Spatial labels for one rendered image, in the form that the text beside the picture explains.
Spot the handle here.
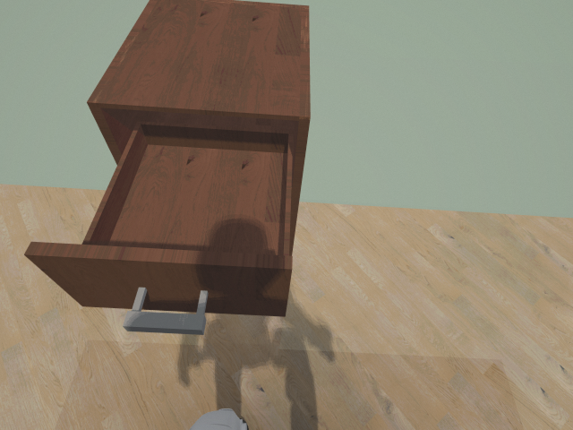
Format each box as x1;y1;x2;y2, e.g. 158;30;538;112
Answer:
123;288;209;335

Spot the robot left thigh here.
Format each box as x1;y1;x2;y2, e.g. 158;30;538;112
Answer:
189;410;247;430

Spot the cabinet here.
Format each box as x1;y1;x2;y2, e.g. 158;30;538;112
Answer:
87;0;311;256

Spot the drawer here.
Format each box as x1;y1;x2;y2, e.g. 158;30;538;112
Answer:
24;121;294;317

